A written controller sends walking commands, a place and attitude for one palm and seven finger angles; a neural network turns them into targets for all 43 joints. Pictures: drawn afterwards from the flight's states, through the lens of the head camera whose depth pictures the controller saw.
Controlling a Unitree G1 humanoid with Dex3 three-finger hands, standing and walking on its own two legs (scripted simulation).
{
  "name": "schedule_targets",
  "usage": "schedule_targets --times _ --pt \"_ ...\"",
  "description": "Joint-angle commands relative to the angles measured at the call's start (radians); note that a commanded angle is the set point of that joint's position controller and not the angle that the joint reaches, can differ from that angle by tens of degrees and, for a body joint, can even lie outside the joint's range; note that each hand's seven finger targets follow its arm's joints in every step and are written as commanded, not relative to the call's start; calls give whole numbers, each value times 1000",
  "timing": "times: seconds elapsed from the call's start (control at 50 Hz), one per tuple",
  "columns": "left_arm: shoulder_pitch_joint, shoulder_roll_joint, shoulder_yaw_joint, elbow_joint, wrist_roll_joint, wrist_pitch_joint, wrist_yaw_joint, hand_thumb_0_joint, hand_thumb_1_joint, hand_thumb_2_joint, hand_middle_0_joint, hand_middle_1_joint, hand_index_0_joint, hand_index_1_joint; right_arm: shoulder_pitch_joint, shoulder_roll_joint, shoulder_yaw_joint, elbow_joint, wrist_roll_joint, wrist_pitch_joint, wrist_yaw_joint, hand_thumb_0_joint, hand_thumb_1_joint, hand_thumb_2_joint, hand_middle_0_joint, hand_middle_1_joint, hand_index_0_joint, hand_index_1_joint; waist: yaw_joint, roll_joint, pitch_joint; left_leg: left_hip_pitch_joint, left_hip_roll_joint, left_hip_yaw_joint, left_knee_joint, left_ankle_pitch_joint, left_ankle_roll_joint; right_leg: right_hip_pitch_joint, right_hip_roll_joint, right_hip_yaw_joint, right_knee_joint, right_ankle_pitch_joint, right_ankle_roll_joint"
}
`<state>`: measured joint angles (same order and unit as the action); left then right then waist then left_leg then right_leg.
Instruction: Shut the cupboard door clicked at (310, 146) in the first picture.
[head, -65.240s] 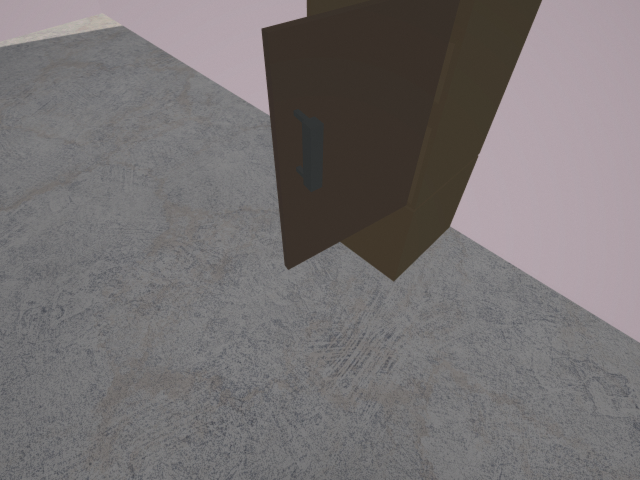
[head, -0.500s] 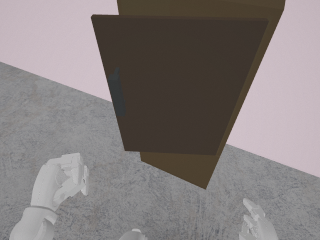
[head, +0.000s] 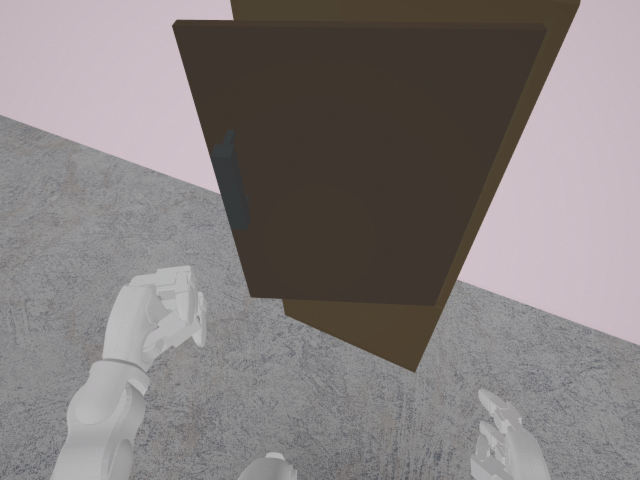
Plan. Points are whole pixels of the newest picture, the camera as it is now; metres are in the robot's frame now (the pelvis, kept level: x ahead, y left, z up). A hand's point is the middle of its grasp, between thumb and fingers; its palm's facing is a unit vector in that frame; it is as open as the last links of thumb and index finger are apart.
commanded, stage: bring the fist close to the handle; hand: left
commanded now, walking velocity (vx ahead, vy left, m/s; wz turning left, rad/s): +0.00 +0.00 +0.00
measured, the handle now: (235, 180) +0.51 +0.17 +0.09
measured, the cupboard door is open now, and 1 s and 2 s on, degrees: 23 23 12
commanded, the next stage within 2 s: push the door shut along its arc in 1.12 s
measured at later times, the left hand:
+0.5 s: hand (235, 252) +0.36 +0.14 +0.09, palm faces -0.02 -1.00 -0.03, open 3.1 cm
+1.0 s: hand (251, 222) +0.42 +0.13 +0.09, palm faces +0.00 -1.00 -0.01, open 3.1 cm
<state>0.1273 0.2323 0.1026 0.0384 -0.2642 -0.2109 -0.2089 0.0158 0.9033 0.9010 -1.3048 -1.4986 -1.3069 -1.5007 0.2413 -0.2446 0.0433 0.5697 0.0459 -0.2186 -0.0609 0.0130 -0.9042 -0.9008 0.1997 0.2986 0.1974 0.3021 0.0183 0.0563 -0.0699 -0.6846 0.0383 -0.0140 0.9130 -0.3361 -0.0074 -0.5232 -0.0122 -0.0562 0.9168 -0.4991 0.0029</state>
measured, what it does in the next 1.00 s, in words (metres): stands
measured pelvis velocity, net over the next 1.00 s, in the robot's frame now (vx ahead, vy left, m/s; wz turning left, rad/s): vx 0.00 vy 0.00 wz -0.05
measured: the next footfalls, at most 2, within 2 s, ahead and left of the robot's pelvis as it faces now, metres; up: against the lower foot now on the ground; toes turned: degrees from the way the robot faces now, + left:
none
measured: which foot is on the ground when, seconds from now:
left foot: down 0.00-1.00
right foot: down 0.00-1.00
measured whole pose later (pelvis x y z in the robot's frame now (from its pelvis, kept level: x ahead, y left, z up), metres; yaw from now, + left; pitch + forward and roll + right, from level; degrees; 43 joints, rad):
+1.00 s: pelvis +0.00 +0.00 +0.00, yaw -3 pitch +10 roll -1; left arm -0.50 0.23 0.20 0.74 -0.16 -0.32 -0.07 0.02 0.90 0.90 -1.30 -1.50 -1.30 -1.50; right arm 0.35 -0.25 -0.01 0.66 0.03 -0.05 0.00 0.01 -0.91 -0.90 0.20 0.30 0.20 0.30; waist -0.05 0.04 -0.09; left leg -0.74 0.06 0.03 0.89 -0.32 -0.01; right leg -0.62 0.01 -0.01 0.92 -0.48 0.00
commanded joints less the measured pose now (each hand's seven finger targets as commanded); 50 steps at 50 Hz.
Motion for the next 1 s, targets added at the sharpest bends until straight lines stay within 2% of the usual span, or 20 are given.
schedule_targets --times 0.0,0.04,0.08,0.14,0.18,0.24,0.3,0.34,0.4,0.44,0.48,0.54,0.56,0.68,0.74,0.76,0.86,0.9,0.94,0.98 --pt "-229 116 78 -159 0 -47 36 0 900 900 -1300 -1500 -1300 -1500 -56 -114 -55 -145 0 -38 4 0 -900 -900 200 300 200 300 -8 -32 -216 269 -30 -14 -149 101 29 -25 29 19 -176 250 -13" --pt "-226 140 105 -130 4 -42 50 0 900 900 -1300 -1500 -1300 -1500 -51 -120 -57 -143 -3 -25 8 0 -900 -900 200 300 200 300 -1 -45 -225 265 -30 -9 -151 114 30 -7 31 20 -182 265 -12" --pt "-278 97 62 -116 13 -48 57 0 900 900 -1300 -1500 -1300 -1500 -55 -113 -57 -144 -1 -15 15 0 -900 -900 200 300 200 300 -10 -48 -216 271 -29 -7 -158 119 28 -16 30 15 -179 276 -11" --pt "-332 126 85 -65 28 -57 74 0 900 900 -1300 -1500 -1300 -1500 -46 -122 -62 -129 -3 -1 16 0 -900 -900 200 300 200 300 -13 -53 -206 267 -27 -4 -155 119 28 -18 33 21 -184 278 -12" --pt "-402 76 30 -59 35 -64 77 0 900 900 -1300 -1500 -1300 -1500 -49 -117 -61 -129 -1 3 20 0 -900 -900 200 300 200 300 -27 -34 -210 281 -26 -4 -156 108 27 -37 31 18 -183 266 -12" --pt "-495 111 55 8 49 -72 100 0 900 900 -1300 -1500 -1300 -1500 -38 -127 -65 -105 -3 13 16 0 -900 -900 200 300 200 300 -36 -54 -203 271 -25 -8 -155 78 28 -56 34 23 -191 230 -12" --pt "-560 95 48 31 53 -87 112 0 900 900 -1300 -1500 -1300 -1500 -36 -124 -69 -96 -5 20 19 0 -900 -900 200 300 200 300 -33 -31 -258 300 -25 -5 -153 100 25 -45 30 24 -183 256 -15" --pt "-602 121 68 89 59 -86 119 0 900 900 -1300 -1500 -1300 -1500 -24 -132 -70 -82 -7 32 18 0 -900 -900 200 300 200 300 -39 -69 -260 287 -23 -5 -151 106 27 -41 33 26 -186 264 -12" --pt "-728 87 30 148 67 -93 124 0 900 900 -1300 -1500 -1300 -1500 -24 -128 -70 -69 -2 43 21 0 -900 -900 200 300 200 300 -59 -33 -247 290 -23 -1 -148 83 25 -76 30 30 -190 244 -10" --pt "-758 138 79 203 72 -96 135 0 900 900 -1300 -1500 -1300 -1500 -7 -138 -73 -57 -7 50 20 0 -900 -900 200 300 200 300 -48 -45 -268 286 -21 -6 -145 91 24 -67 34 31 -188 248 -13" --pt "-792 91 47 236 73 -103 135 0 900 900 -1300 -1500 -1300 -1500 -5 -131 -75 -58 -6 56 26 0 -900 -900 200 300 200 300 -53 -46 -285 300 -21 -5 -144 110 23 -69 33 26 -181 271 -14" --pt "-859 114 63 323 85 -108 143 0 900 900 -1300 -1500 -1300 -1500 21 -140 -79 -42 -10 67 29 0 -900 -900 200 300 200 300 -61 -60 -284 287 -18 -9 -136 108 23 -88 38 23 -176 266 -13" --pt "-880 87 44 341 86 -111 145 0 900 900 -1300 -1500 -1300 -1500 21 -136 -80 -45 -9 69 33 0 -900 -900 200 300 200 300 -65 -54 -282 283 -21 -6 -134 105 23 -94 35 26 -178 269 -12" --pt "-1054 123 82 457 103 -144 164 0 900 900 -1300 -1500 -1300 -1500 64 -139 -88 -16 -17 87 40 0 -900 -900 200 300 200 300 -80 -42 -339 282 -19 -5 -106 121 24 -121 38 32 -158 287 -11" --pt "-1016 206 159 513 111 -159 164 0 900 900 -1300 -1500 -1300 -1500 83 -150 -93 -19 -22 100 44 0 -900 -900 200 300 200 300 -50 -52 -367 253 -22 4 -102 141 25 -79 41 40 -149 312 -14" --pt "-1004 160 129 512 108 -162 158 0 900 900 -1300 -1500 -1300 -1500 81 -141 -92 -28 -21 104 48 0 -900 -900 200 300 200 300 -54 -41 -373 263 -24 10 -103 158 26 -77 39 40 -148 338 -12" --pt "-989 147 120 503 98 -171 138 0 900 900 -1300 -1500 -1300 -1500 96 -143 -99 -39 -16 121 55 0 -900 -900 200 300 200 300 -61 -78 -348 246 -23 19 -104 167 31 -69 44 40 -155 366 -7" --pt "-1013 148 118 474 90 -177 135 0 900 900 -1300 -1500 -1300 -1500 96 -143 -102 -38 -15 123 53 0 -900 -900 200 300 200 300 -67 -65 -351 250 -24 23 -103 148 32 -73 45 45 -163 349 -5" --pt "-1008 193 152 475 91 -183 137 0 900 900 -1300 -1500 -1300 -1500 103 -148 -103 -33 -16 127 48 0 -900 -900 200 300 200 300 -65 -88 -343 240 -23 22 -102 140 35 -68 49 49 -167 338 -4" --pt "-1032 173 127 455 92 -191 131 0 900 900 -1300 -1500 -1300 -1500 95 -141 -102 -31 -12 126 46 0 -900 -900 200 300 200 300 -73 -52 -343 251 -22 22 -105 127 33 -80 45 49 -169 321 -5"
